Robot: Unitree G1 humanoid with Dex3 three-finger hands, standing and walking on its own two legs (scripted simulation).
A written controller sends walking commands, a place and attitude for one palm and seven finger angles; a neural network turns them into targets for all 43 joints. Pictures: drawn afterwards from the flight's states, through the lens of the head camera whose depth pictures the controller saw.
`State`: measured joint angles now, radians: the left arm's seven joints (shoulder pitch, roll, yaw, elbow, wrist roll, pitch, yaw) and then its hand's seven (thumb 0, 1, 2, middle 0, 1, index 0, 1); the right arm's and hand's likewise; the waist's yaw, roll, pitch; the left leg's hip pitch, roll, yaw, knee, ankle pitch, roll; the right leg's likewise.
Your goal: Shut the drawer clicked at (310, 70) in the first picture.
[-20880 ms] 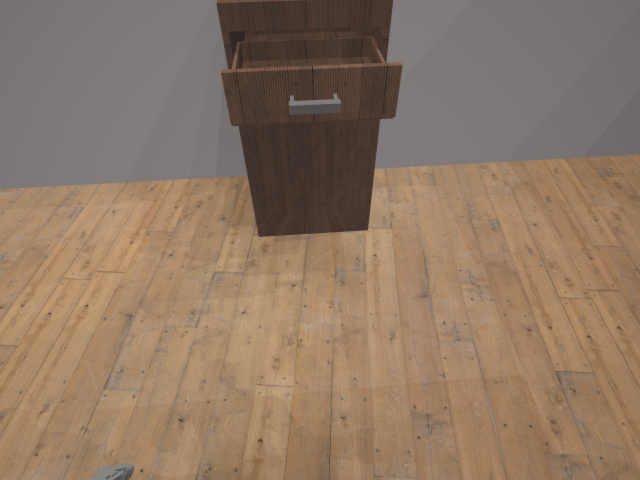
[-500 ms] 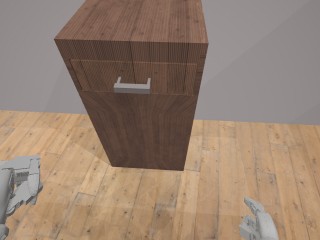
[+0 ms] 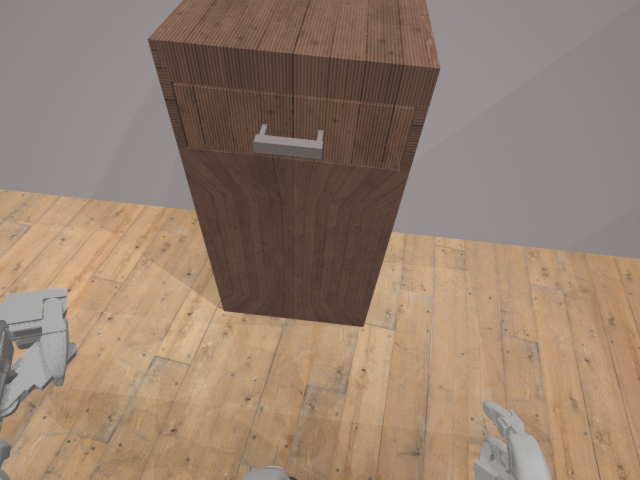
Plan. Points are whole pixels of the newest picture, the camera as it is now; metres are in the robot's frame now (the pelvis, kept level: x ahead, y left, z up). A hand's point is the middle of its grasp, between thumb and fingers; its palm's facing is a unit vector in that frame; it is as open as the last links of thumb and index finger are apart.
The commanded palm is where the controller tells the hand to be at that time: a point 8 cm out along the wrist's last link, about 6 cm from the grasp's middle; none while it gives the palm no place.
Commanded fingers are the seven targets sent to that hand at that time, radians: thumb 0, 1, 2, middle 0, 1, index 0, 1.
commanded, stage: step back with the hand held close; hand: left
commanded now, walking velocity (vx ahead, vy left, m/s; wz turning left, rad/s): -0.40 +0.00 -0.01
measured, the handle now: (290, 139) +0.69 +0.11 +0.02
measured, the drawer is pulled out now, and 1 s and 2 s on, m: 0.00 0.00 0.00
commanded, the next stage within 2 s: stop stepping back and stand still in 0.42 s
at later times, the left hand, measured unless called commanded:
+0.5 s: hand (47, 445) +0.12 +0.20 +0.19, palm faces +0.19 -0.84 -0.52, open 3.3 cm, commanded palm +0.04 +0.26 +0.19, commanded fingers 0.00 0.90 0.90 -1.40 -1.60 -1.40 -1.60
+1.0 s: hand out of the picture +0.03 +0.22 +0.20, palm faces +0.33 -0.80 -0.50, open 3.3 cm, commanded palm -0.02 +0.27 +0.19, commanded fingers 0.00 0.90 0.90 -1.40 -1.60 -1.40 -1.60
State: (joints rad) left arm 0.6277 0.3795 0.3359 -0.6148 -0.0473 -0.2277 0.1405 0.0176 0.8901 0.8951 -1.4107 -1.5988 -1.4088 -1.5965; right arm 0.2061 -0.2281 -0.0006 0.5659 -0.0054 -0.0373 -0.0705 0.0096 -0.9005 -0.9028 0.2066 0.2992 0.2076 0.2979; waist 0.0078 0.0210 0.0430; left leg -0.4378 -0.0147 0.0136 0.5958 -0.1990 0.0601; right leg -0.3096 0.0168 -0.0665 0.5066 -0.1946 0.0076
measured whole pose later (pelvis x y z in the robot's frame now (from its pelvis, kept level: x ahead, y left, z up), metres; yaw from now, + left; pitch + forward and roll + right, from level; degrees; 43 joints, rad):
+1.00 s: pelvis -0.15 -0.01 +0.01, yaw +1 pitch -1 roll -1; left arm 0.67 0.44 0.38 -0.64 -0.05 -0.23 0.13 0.02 0.89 0.89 -1.41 -1.60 -1.41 -1.60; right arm 0.23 -0.16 0.03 0.59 0.00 -0.13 -0.04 0.01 -0.90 -0.90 0.21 0.30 0.21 0.30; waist -0.02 0.01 0.00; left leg -0.35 0.02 -0.01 0.57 -0.26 0.00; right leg -0.18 0.02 -0.02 0.49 -0.31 -0.03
